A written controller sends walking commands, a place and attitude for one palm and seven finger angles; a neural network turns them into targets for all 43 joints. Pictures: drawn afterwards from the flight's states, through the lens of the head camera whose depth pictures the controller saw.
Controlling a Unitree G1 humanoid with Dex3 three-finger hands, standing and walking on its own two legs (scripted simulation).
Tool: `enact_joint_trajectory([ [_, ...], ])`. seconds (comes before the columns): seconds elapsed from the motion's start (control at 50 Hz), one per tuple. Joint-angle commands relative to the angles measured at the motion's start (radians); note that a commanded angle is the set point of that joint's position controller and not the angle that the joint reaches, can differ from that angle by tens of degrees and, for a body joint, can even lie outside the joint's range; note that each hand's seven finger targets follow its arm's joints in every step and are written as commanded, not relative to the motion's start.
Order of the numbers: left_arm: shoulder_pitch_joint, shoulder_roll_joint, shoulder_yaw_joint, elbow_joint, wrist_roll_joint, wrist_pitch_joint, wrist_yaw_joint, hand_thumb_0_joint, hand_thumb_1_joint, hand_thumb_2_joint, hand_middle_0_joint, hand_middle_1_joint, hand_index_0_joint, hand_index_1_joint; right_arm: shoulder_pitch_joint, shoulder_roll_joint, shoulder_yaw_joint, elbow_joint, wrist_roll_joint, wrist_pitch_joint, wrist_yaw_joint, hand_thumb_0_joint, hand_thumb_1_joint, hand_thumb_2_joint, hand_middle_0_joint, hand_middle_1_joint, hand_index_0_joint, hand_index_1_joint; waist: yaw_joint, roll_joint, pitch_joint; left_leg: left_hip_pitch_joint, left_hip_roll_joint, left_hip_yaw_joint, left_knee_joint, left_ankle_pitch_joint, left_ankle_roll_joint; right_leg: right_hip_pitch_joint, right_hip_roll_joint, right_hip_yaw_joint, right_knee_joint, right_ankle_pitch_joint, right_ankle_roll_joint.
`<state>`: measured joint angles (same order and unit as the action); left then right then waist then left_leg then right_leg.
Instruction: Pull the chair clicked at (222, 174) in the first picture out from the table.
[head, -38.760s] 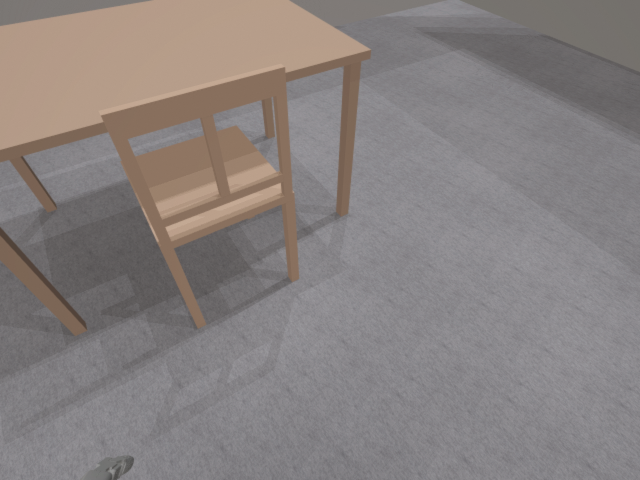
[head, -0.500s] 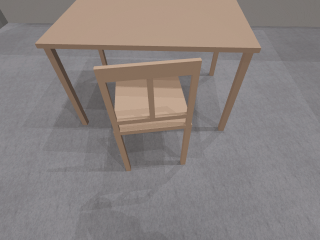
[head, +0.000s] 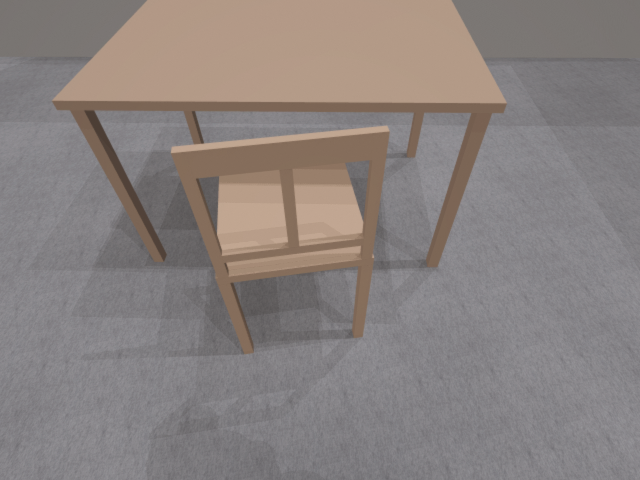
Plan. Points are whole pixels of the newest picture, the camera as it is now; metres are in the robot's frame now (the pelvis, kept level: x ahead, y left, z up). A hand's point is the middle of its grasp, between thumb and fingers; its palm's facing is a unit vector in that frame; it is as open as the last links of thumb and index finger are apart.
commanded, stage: look to check the result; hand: left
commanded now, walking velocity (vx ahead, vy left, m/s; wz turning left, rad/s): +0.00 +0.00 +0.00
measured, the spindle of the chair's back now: (290, 209) +0.67 +0.09 -0.13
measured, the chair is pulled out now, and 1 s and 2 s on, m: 0.16 0.16 0.16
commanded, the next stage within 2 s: take the last steps up to it in 0.76 s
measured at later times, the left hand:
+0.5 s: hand out of the picture -0.01 +0.15 -0.17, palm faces +0.02 -0.98 -0.19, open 7.3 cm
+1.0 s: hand out of the picture +0.01 +0.15 -0.18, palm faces +0.02 -0.98 -0.20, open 7.3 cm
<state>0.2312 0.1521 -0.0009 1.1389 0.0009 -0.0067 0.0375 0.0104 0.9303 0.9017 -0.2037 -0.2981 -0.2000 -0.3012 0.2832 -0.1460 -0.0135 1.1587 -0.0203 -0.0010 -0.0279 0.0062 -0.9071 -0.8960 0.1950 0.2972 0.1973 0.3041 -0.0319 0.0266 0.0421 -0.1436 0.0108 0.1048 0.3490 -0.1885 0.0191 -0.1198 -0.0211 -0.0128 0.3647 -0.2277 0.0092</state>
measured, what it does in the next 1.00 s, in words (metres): stands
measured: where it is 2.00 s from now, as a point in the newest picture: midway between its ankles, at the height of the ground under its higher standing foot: outside the picture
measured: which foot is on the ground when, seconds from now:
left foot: down 0.00-1.00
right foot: down 0.00-1.00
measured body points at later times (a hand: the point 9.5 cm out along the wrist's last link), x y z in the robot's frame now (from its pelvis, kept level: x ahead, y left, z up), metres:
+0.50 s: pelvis +0.01 -0.01 +0.00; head +0.02 -0.02 +0.45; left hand -0.01 +0.20 -0.16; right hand -0.01 -0.22 -0.17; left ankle +0.00 +0.10 -0.75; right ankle -0.02 -0.12 -0.75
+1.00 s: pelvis +0.01 -0.02 +0.00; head +0.03 -0.03 +0.45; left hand +0.01 +0.20 -0.16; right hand -0.01 -0.23 -0.17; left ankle +0.00 +0.10 -0.75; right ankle -0.02 -0.12 -0.75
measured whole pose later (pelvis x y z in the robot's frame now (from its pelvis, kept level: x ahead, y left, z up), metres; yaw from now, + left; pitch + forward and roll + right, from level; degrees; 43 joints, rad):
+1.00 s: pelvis +0.01 -0.02 +0.00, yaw +0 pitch -1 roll +0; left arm 0.28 0.13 0.01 1.15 0.01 -0.01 0.04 0.01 0.92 0.90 -0.20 -0.30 -0.20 -0.30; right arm 0.29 -0.14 -0.02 1.16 -0.02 0.00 -0.03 0.01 -0.91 -0.90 0.19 0.30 0.20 0.30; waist -0.03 0.02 0.04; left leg -0.14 0.04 0.10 0.38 -0.22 -0.01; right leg -0.11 0.00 -0.02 0.39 -0.26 -0.02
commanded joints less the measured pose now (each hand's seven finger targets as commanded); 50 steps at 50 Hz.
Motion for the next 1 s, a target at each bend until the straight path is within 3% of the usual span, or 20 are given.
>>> enact_joint_trajectory([
  [0.0, 0.065, 0.092, 0.010, -0.020, 0.003, -0.016, 0.006, 0.000, 0.900, 0.900, -0.200, -0.300, -0.200, -0.300, 0.073, -0.090, -0.014, -0.016, 0.001, -0.008, -0.005, 0.000, -0.900, -0.900, 0.200, 0.300, 0.200, 0.300, 0.011, -0.024, 0.012, 0.058, 0.104, -0.108, -0.049, 0.161, 0.018, -0.077, -0.078, 0.064, -0.075, 0.127, -0.031],
  [0.28, 0.099, 0.069, 0.009, -0.006, 0.003, -0.019, 0.009, 0.000, 0.900, 0.900, -0.200, -0.300, -0.200, -0.300, 0.085, -0.074, -0.016, -0.007, 0.001, -0.008, -0.010, 0.000, -0.900, -0.900, 0.200, 0.300, 0.200, 0.300, 0.008, -0.023, 0.016, 0.069, 0.105, -0.103, -0.042, 0.153, 0.015, -0.081, -0.075, 0.071, -0.084, 0.135, -0.036],
  [0.32, 0.105, 0.072, 0.009, -0.005, 0.005, -0.019, 0.011, 0.000, 0.900, 0.900, -0.200, -0.300, -0.200, -0.300, 0.078, -0.074, -0.017, -0.009, 0.005, -0.005, -0.009, 0.000, -0.900, -0.900, 0.200, 0.300, 0.200, 0.300, 0.010, -0.024, 0.041, 0.063, 0.103, -0.103, -0.040, 0.139, 0.014, -0.100, -0.075, 0.068, -0.091, 0.121, -0.034],
  [0.58, 0.114, 0.063, 0.010, -0.004, 0.003, -0.023, 0.011, 0.000, 0.900, 0.900, -0.200, -0.300, -0.200, -0.300, 0.080, -0.071, -0.017, -0.009, 0.001, -0.009, -0.013, 0.000, -0.900, -0.900, 0.200, 0.300, 0.200, 0.300, 0.009, -0.018, 0.011, 0.075, 0.106, -0.099, -0.034, 0.168, 0.012, -0.073, -0.076, 0.075, -0.084, 0.173, -0.035],
  [0.64, 0.110, 0.064, 0.011, -0.008, 0.004, -0.022, 0.011, 0.000, 0.900, 0.900, -0.200, -0.300, -0.200, -0.300, 0.082, -0.070, -0.016, -0.007, 0.002, -0.007, -0.012, 0.000, -0.900, -0.900, 0.200, 0.300, 0.200, 0.300, 0.008, -0.021, 0.036, 0.062, 0.107, -0.099, -0.038, 0.158, 0.011, -0.082, -0.075, 0.072, -0.086, 0.159, -0.036],
  [0.88, 0.110, 0.069, 0.011, -0.012, 0.003, -0.023, 0.011, 0.000, 0.900, 0.900, -0.200, -0.300, -0.200, -0.300, 0.083, -0.071, -0.016, -0.008, 0.002, -0.007, -0.012, 0.000, -0.900, -0.900, 0.200, 0.300, 0.200, 0.300, 0.009, -0.028, 0.032, 0.066, 0.107, -0.097, -0.038, 0.159, 0.009, -0.075, -0.075, 0.075, -0.087, 0.173, -0.036],
  [0.9, 0.116, 0.067, 0.014, -0.010, 0.004, -0.022, 0.010, 0.000, 0.900, 0.900, -0.200, -0.300, -0.200, -0.300, 0.093, -0.075, -0.018, -0.003, -0.001, -0.007, -0.012, 0.000, -0.900, -0.900, 0.200, 0.300, 0.200, 0.300, 0.009, -0.017, 0.006, 0.079, 0.103, -0.091, -0.026, 0.114, 0.011, -0.064, -0.071, 0.073, -0.081, 0.118, -0.039],
  [0.94, 0.113, 0.079, 0.025, -0.017, 0.011, -0.013, 0.003, 0.000, 0.900, 0.900, -0.200, -0.300, -0.200, -0.300, 0.110, -0.088, -0.031, -0.002, -0.006, 0.003, -0.004, 0.000, -0.900, -0.900, 0.200, 0.300, 0.200, 0.300, 0.003, -0.019, 0.039, 0.043, 0.093, -0.077, -0.013, -0.114, 0.017, -0.103, -0.058, 0.073, -0.066, -0.129, -0.058],
  [0.98, 0.107, 0.086, 0.035, -0.029, 0.015, -0.006, -0.008, 0.000, 0.900, 0.900, -0.200, -0.300, -0.200, -0.300, 0.107, -0.097, -0.041, -0.013, -0.011, 0.008, 0.003, 0.000, -0.900, -0.900, 0.200, 0.300, 0.200, 0.300, 0.005, -0.023, 0.099, -0.021, 0.091, -0.088, -0.017, -0.265, 0.026, -0.160, -0.046, 0.086, -0.059, -0.287, -0.075],
])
